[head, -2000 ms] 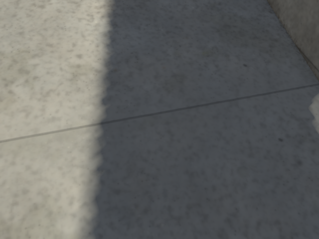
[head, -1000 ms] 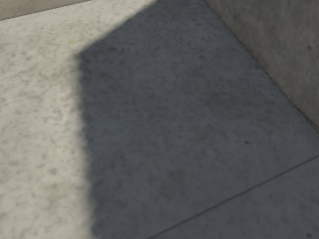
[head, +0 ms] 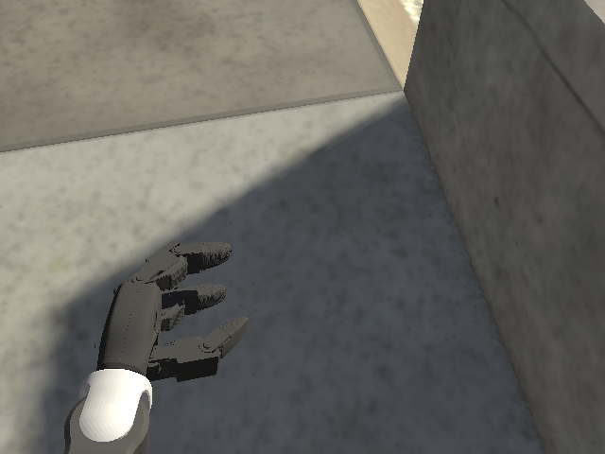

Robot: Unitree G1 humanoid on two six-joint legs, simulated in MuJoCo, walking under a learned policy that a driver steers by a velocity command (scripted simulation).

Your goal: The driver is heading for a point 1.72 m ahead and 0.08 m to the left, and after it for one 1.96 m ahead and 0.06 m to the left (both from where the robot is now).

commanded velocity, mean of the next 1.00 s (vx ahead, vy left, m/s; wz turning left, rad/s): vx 0.59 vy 0.00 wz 0.09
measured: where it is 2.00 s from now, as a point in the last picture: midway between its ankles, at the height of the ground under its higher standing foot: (296, 122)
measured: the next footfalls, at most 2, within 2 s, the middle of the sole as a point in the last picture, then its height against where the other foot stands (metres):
left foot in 0.38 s outside the picture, level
right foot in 0.84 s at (269, 381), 0.06 m higher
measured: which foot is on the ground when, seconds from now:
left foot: down 0.00-0.00, up 0.02-0.36, down 0.38-0.84, up 0.86-1.00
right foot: down 0.00-0.38, up 0.40-0.82, down 0.84-1.00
